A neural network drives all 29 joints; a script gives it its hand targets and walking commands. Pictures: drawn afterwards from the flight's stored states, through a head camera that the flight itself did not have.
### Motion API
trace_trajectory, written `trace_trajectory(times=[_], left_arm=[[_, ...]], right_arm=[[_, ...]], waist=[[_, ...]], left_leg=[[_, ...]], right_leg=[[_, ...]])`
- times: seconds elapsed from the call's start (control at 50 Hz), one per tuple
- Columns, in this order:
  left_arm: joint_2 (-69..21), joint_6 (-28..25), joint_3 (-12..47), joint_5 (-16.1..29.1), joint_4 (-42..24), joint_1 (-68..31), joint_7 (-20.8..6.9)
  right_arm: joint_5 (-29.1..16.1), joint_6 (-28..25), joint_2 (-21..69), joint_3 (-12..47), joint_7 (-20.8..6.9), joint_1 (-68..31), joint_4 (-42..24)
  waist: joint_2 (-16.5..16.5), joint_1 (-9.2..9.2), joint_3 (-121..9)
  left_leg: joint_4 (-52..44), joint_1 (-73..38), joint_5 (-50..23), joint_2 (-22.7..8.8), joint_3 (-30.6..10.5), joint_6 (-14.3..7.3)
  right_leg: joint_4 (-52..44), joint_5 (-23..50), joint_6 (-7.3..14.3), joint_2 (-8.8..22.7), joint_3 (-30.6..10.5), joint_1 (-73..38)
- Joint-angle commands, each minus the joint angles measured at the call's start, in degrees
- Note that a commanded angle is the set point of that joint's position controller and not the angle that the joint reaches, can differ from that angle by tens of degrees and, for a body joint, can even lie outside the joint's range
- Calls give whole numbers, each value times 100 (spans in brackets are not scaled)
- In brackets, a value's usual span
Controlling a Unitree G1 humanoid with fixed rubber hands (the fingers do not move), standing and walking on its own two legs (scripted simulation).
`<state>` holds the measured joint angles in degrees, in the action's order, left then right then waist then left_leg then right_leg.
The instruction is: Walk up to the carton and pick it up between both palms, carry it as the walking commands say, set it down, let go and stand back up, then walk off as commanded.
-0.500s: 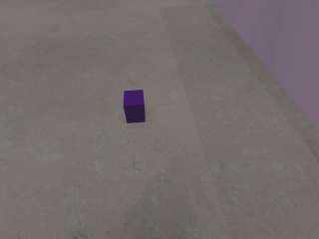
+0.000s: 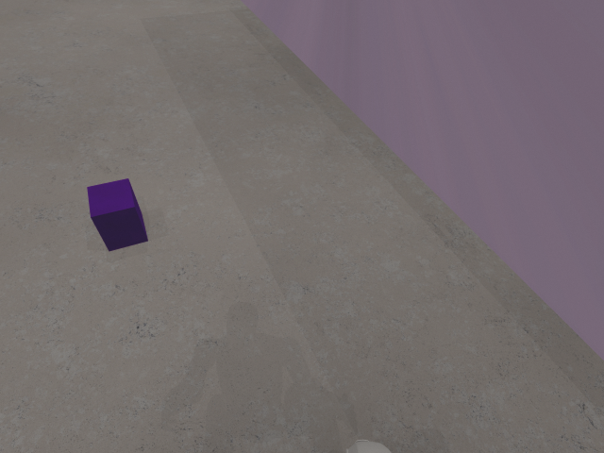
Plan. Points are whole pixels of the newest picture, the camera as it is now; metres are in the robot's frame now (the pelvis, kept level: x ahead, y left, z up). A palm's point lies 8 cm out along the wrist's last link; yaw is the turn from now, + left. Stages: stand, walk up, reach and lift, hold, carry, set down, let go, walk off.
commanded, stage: walk off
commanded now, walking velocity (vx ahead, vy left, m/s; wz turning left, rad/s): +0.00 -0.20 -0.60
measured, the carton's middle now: (118, 215) +1.08 +0.68 -0.66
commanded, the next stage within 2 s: none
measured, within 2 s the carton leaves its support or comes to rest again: neither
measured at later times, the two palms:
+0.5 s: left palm out of the picture +0.12 +0.08 -0.16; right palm out of the picture +0.01 -0.39 -0.12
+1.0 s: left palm out of the picture +0.16 -0.09 -0.12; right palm out of the picture -0.20 -0.50 -0.16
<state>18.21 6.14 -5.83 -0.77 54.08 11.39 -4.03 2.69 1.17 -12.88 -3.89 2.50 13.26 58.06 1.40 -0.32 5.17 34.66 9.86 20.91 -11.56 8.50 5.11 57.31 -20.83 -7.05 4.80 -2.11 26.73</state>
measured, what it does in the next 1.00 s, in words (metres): steps to the right, turning right: right foot, then left foot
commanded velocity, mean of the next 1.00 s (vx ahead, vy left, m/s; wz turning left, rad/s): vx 0.00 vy -0.20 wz -0.60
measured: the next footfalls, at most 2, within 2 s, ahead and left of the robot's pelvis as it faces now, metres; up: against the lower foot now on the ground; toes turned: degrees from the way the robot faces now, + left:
right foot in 0.08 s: +0.07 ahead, -0.21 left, +0.00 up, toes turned -9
left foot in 0.48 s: +0.05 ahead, -0.06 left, +0.00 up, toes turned -10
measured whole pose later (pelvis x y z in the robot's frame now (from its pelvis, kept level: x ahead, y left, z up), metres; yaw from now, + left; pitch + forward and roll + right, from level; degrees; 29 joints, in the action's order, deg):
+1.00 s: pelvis -0.07 -0.25 -0.01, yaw -34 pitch -1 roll +0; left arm 13.2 1.5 -2.9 -1.3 53.1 6.2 -2.4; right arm 0.9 4.6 -17.1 -6.0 1.6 11.5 57.3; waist -4.0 1.0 8.1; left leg 63.5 22.9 33.9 -11.4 5.2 3.9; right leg 40.0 -18.9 0.5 1.8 3.2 20.2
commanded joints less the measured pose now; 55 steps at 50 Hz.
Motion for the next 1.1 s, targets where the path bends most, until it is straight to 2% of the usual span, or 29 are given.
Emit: trace_trajectory(times=[0.0, 0.04, 0.06, 0.08, 0.1, 0.12, 0.16, 0.26, 0.34, 0.38, 0.44, 0.46, 0.48, 0.5, 0.52, 0.56, 0.6, 0.72, 0.78, 0.84, 0.86, 0.88, 0.9, 0.92, 0.94, 0.96, 1.0, 1.02, 1.08], left_arm=[[-131, -244, 152, 64, -779, -797, -8], [11, -271, 122, 47, -562, -35, 2], [399, -342, -9, -45, -336, 508, 7], [1235, -419, -169, -108, -188, 1079, 31], [2067, -480, -330, -14, -69, 1513, 101], [1683, -511, -220, -14, -134, 1306, 150], [1200, -425, -86, -122, -318, 562, 342], [549, -378, 140, -100, -746, -401, 416], [522, -329, 127, -141, -695, -147, 430], [567, -306, 106, -141, -730, -204, 408], [565, -235, 114, -1, -742, -699, 379], [226, -222, 153, 48, -721, -493, 366], [55, -269, 162, 20, -878, -635, 348], [506, -271, 64, -238, -947, -939, 336], [520, -277, 2, -267, -781, -651, 244], [526, -220, -70, -255, -584, -404, 68], [449, -163, -63, -138, -479, -305, -2], [-186, -159, 137, 89, -700, -902, -16], [-189, -166, 165, 88, -730, -698, -29], [-25, -280, 131, 4, -602, -460, 79], [23, -352, 106, -46, -406, 14, 90], [440, -410, -4, -136, -159, 372, 122], [1620, -500, -256, -99, -83, 1171, 112], [1784, -548, -303, -38, -29, 1180, 187], [1448, -546, -199, -32, -31, 1019, 291], [1301, -507, -156, -91, -100, 549, 375], [726, -407, 12, -109, -345, -110, 506], [728, -420, 34, -143, -464, -318, 488], [504, -403, 101, -117, -407, -81, 452]], right_arm=[[9, -117, -1691, -399, -7, 257, -308], [-15, -106, -1777, -446, -23, -52, -349], [-42, -133, -1647, -416, -48, -192, -454], [-107, -117, -1045, -297, -97, -130, -644], [-124, 16, -907, -220, -37, -993, -1102], [-172, 119, -951, -218, 37, -1100, -1111], [-201, 127, -692, -97, 51, -591, -799], [-180, 209, -959, -127, 28, -409, -565], [-255, 192, -818, -46, 135, -241, -535], [-260, 160, -742, -7, 176, -178, -483], [-305, 136, -745, -41, 191, 635, -226], [-216, 82, -988, -91, 195, 1290, -56], [-136, 97, -1673, -237, 213, 743, -158], [-50, 62, -1610, -223, 240, 379, -283], [-70, 2, -1180, -128, 216, -56, -464], [-129, -89, -1046, -103, 193, -500, -551], [-150, -158, -1072, -154, 142, -590, -688], [-12, -181, -1157, -261, 33, 305, -381], [24, -89, -1509, -390, 4, 210, -343], [-99, -57, -1784, -527, -71, 92, -434], [-168, -58, -1638, -494, -115, -35, -476], [-190, -55, -1426, -475, -150, 267, -442], [-157, 17, -826, -340, -192, -311, -928], [-132, 112, -795, -265, -52, -777, -1003], [-196, 140, -787, -252, -50, -936, -1043], [-214, 139, -803, -220, -9, -756, -901], [-172, 118, -802, -155, -10, -471, -670], [-183, 146, -707, -101, 9, -316, -566], [-247, 151, -675, -83, 65, -467, -609]], waist=[[-2079, 507, -112], [-1955, 88, -411], [-959, -285, -753], [1445, -634, -1157], [3127, -1047, -1424], [2093, -947, -1545], [1483, -412, -1122], [1091, -19, -930], [1148, -104, -842], [623, -16, -1110], [455, 442, -1069], [-463, 627, -1187], [-2370, 641, -783], [-2091, 554, -422], [-1250, 236, -502], [-1133, -70, -429], [-827, -94, -476], [-1584, 423, -339], [-2076, 347, -554], [-1881, 238, -769], [-1558, -35, -762], [-502, -183, -1243], [2407, -745, -1470], [2429, -968, -1805], [1775, -718, -1598], [1299, -498, -1216], [1558, -183, -996], [1310, -71, -1132], [947, -117, -1129]], left_leg=[[-1078, 262, -2769, -846, -372, -892], [-592, 368, -2758, -1077, -343, -798], [485, 650, -2413, -769, -14, -565], [2083, 2043, -269, 156, 397, -188], [3386, 2681, 2135, 791, 35, -131], [4083, 2506, 1944, 494, -529, -266], [4216, 2636, 1294, 360, -714, -372], [3448, 1892, 569, 595, -489, -346], [2149, 1606, 895, 803, -473, -491], [1528, 872, 754, 814, -618, -598], [-286, -725, -72, 949, -539, -675], [-1704, -1604, 359, -82, -1461, -849], [-2363, -1365, -387, -2007, -3511, -1616], [-2350, -326, -1499, -2304, -3514, -1900], [-2164, -310, -1934, -1874, -2869, -1723], [-1747, 55, -2488, -1185, -1616, -1280], [-1523, -202, -3477, -1062, -1037, -1327], [-1291, -593, -3573, -938, -293, -1166], [-1228, -434, -3076, -1043, -156, -1113], [-591, -597, -3726, -1198, -74, -964], [8, -282, -3565, -1032, 118, -738], [1174, 309, -2825, -694, 411, -507], [2555, 2554, 1636, 610, 726, -24], [3516, 2528, 2170, 474, -292, -103], [3970, 2645, 1907, 378, -436, -189], [4009, 2832, 1491, 336, -507, -277], [3756, 2352, 839, 300, -562, -210], [3419, 2183, 665, 390, -443, -235], [2541, 1850, 838, 586, -344, -283]], right_leg=[[-1458, -360, 118, -148, 940, -560], [-2197, 320, 229, -290, 1195, -1212], [-2934, 849, 374, -250, 957, -2073], [-3719, 1593, 741, 674, -492, -3010], [-3968, 3593, 1675, 1678, -2138, -2736], [-3930, 3132, 1927, 1564, -1949, -2431], [-3523, 3136, 1750, 1144, -1392, -2171], [-3471, 2662, 1807, 669, -1221, -1429], [-3765, 2357, 2042, 816, -2119, -1420], [-3804, 2592, 2038, 972, -2495, -1144], [-3850, 1305, 1509, 378, -2390, -107], [-2853, 30, 1001, -347, -1742, 579], [-672, -1036, 629, -1243, -183, 1697], [743, -912, 581, -766, -437, 1521], [1169, -566, 543, -719, -672, 1294], [1737, -108, 306, -506, -417, 1022], [2127, 68, 39, -533, -171, 1086], [-39, 101, -159, -30, 348, 722], [-1121, -378, -31, 41, 585, -231], [-2271, -188, 241, -207, 1167, -659], [-3068, 705, 331, -275, 1213, -1232], [-3612, 1457, 501, -257, 868, -2329], [-3832, 3935, 1194, 1495, -1533, -3319], [-3574, 4732, 1953, 1614, -1915, -3062], [-3518, 4860, 2080, 1567, -1455, -2925], [-3451, 4387, 1926, 1382, -1177, -2715], [-3168, 4627, 1794, 784, -846, -2123], [-3129, 4504, 1789, 763, -738, -2120], [-3159, 4355, 1977, 749, -1109, -2017]])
